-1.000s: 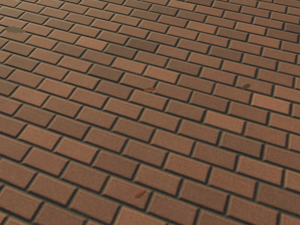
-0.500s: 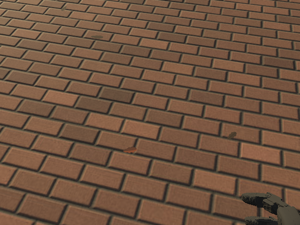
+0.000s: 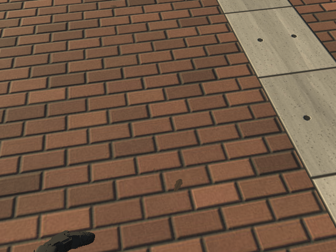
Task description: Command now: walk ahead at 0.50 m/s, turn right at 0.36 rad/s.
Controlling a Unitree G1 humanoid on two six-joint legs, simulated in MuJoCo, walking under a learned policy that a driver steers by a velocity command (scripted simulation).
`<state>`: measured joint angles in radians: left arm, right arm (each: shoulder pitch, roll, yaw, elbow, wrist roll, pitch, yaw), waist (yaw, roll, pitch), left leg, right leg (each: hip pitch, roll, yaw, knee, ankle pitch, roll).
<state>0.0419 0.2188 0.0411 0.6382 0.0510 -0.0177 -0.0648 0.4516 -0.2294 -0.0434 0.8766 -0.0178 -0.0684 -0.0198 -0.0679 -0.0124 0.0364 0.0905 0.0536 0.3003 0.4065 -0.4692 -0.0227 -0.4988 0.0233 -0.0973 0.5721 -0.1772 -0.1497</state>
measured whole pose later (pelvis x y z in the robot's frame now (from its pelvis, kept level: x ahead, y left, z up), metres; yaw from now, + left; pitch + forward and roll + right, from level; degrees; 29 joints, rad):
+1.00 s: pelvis +0.54 +0.01 +0.02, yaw -3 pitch +1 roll +2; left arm 0.09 0.23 0.02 0.80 0.03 -0.03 -0.04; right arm 0.45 -0.21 -0.03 0.94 -0.01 -0.08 0.01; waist -0.06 -0.04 0.03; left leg 0.06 -0.09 0.07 0.18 -0.25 0.07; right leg -0.61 -0.09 -0.03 0.66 -0.02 -0.02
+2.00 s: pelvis +1.02 +0.02 +0.02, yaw +21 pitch +1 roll +0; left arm 0.11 0.26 0.04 0.78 0.03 0.00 0.02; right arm 0.29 -0.27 -0.07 0.85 -0.01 -0.01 0.00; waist -0.04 -0.03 0.09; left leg -0.22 -0.15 -0.06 0.38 -0.17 0.13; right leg -0.64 -0.08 0.06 0.98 -0.26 0.06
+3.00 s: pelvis +1.22 +0.08 +0.02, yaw +20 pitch +0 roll +0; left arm 0.20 0.28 0.06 0.78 0.02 0.08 -0.03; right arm 0.19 -0.26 -0.03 0.78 -0.03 0.00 -0.04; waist 0.00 -0.01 0.06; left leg -0.26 0.04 0.17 0.44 -0.17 0.05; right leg -0.39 -0.01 -0.03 0.85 -0.42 0.01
